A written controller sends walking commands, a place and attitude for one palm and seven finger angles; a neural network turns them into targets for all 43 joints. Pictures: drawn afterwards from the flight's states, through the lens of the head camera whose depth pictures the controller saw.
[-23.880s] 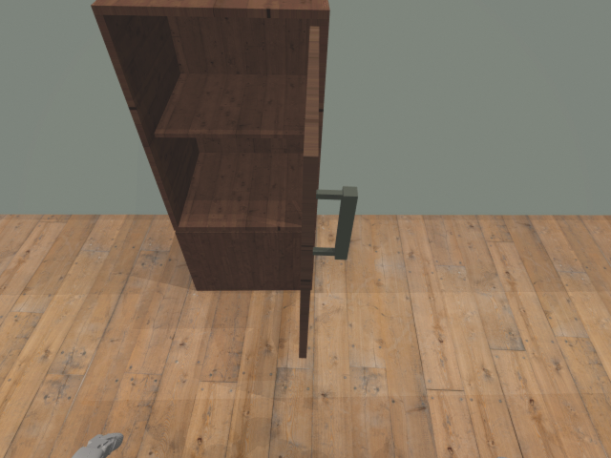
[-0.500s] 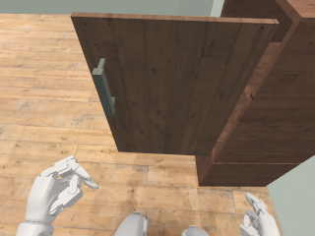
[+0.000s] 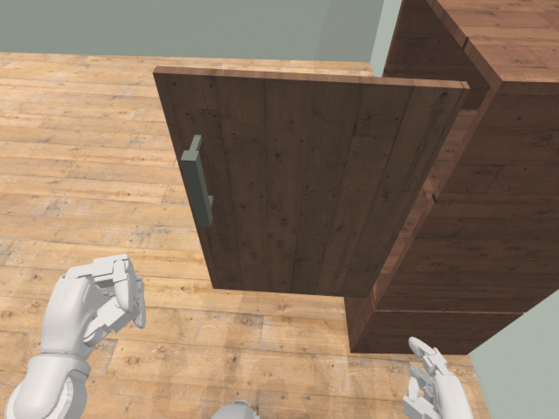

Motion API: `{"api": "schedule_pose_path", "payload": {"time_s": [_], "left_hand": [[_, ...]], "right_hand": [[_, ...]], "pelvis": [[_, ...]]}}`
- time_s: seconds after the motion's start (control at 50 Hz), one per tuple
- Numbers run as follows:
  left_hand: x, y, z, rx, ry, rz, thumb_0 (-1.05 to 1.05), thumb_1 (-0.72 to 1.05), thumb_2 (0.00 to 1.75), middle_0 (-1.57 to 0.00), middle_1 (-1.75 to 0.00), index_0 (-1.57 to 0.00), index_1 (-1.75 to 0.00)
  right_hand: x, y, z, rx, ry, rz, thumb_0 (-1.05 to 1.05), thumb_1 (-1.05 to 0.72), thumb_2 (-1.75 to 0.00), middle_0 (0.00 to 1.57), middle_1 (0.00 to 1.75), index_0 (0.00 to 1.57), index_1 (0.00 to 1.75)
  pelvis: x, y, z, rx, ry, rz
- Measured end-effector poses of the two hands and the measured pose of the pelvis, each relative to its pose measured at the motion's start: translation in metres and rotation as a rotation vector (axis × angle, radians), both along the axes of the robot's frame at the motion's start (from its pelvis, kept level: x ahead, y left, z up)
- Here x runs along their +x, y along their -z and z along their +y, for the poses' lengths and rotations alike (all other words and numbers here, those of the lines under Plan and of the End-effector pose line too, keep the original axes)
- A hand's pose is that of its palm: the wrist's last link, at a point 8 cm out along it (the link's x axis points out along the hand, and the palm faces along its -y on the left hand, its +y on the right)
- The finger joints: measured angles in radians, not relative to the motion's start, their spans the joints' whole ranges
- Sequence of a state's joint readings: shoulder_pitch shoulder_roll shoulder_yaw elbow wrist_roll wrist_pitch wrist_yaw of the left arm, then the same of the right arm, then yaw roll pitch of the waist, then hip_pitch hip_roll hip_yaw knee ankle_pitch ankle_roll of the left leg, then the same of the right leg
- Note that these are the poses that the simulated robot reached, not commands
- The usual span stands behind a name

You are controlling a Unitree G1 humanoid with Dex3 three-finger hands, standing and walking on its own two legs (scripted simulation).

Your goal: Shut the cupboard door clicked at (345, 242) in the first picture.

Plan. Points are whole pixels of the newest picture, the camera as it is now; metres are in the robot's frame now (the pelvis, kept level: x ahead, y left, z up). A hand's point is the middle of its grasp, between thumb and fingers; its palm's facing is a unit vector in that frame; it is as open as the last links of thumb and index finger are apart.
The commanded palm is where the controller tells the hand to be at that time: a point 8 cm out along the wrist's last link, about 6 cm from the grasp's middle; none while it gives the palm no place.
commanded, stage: raise the hand and make a fist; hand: left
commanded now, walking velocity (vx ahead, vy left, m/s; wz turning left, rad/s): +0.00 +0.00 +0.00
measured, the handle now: (201, 183) +0.44 +0.17 +0.09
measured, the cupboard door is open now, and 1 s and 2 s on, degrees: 87 87 87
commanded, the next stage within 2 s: bring the fist close to the handle in 0.38 s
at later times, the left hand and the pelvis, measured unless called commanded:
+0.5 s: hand (167, 308) +0.23 +0.16 +0.08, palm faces -0.03 -1.00 -0.03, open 3.1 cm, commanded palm +0.22 +0.22 +0.09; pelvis +0.01 -0.02 +0.00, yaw +0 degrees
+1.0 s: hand (188, 260) +0.29 +0.15 +0.10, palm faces +0.02 -1.00 -0.01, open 3.1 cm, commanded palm +0.27 +0.20 +0.09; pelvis +0.01 -0.01 +0.01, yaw -1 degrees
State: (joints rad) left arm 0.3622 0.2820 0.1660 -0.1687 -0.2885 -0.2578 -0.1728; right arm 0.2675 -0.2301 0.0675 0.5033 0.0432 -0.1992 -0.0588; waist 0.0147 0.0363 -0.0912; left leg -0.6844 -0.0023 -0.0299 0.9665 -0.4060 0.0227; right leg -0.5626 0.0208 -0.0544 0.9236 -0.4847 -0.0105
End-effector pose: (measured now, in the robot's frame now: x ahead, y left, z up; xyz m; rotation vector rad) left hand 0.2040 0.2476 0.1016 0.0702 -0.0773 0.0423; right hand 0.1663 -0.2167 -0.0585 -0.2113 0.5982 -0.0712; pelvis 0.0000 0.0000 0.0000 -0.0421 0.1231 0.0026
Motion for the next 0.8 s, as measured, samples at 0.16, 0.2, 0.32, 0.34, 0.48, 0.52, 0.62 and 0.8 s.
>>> {"api": "schedule_pose_path", "payload": {"time_s": [0.16,0.2,0.32,0.34,0.48,0.52,0.62,0.8], "left_hand": [[0.009,0.016,-0.016,-0.05,0.059,0.139,0.02,0.91,0.9,-1.3,-1.49,-1.29,-1.5],[0.007,0.024,-0.021,-0.054,0.069,0.178,0.02,0.91,0.9,-1.3,-1.5,-1.29,-1.5],[0.011,0.005,-0.018,-0.017,-0.003,0.027,0.02,0.9,0.9,-1.3,-1.5,-1.3,-1.5],[0.012,0.001,-0.017,-0.012,-0.011,-0.002,0.02,0.9,0.9,-1.3,-1.5,-1.3,-1.5],[0.011,0.011,-0.03,-0.037,0.058,0.094,0.02,0.91,0.9,-1.3,-1.5,-1.3,-1.5],[0.009,0.018,-0.033,-0.045,0.067,0.14,0.02,0.9,0.9,-1.3,-1.5,-1.3,-1.5],[0.017,0.015,-0.024,-0.033,0.008,0.072,0.02,0.9,0.9,-1.3,-1.5,-1.3,-1.5],[0.048,0.008,-0.04,-0.046,0.098,0.05,0.02,0.91,0.9,-1.3,-1.5,-1.3,-1.5]], "right_hand": [[-0.007,0.003,-0.018,0.007,0.04,0.029,0.01,-0.9,-0.9,0.2,0.3,0.21,0.3],[-0.007,0.002,-0.023,-0.002,0.048,0.03,0.01,-0.9,-0.9,0.2,0.3,0.21,0.3],[-0.001,0.003,-0.032,-0.021,0.037,0.028,0.01,-0.9,-0.9,0.2,0.3,0.2,0.3],[0.001,0.003,-0.032,-0.019,0.032,0.028,0.01,-0.9,-0.9,0.2,0.3,0.2,0.3],[0.008,0.005,-0.031,0.018,0.038,0.014,0.01,-0.9,-0.9,0.2,0.3,0.2,0.3],[0.009,0.004,-0.031,0.019,0.041,0.009,0.01,-0.9,-0.9,0.2,0.3,0.2,0.3],[0.009,0.005,-0.03,0.002,0.027,0.016,0.01,-0.9,-0.9,0.2,0.3,0.2,0.3],[-0.001,0.011,-0.028,0.02,0.045,0.046,0.01,-0.9,-0.9,0.2,0.3,0.2,0.3]], "pelvis": [[0.007,-0.006,-0.005,0.013,0.005,0.0],[0.008,-0.006,-0.007,0.017,0.009,0.0],[0.009,-0.003,-0.014,0.023,0.009,0.006],[0.009,-0.002,-0.015,0.022,0.008,0.008],[0.012,-0.004,-0.017,0.025,0.006,0.005],[0.012,-0.004,-0.017,0.028,0.009,0.003],[0.008,-0.002,-0.019,0.026,0.005,0.004],[0.007,-0.003,-0.014,0.022,0.006,0.008]]}}
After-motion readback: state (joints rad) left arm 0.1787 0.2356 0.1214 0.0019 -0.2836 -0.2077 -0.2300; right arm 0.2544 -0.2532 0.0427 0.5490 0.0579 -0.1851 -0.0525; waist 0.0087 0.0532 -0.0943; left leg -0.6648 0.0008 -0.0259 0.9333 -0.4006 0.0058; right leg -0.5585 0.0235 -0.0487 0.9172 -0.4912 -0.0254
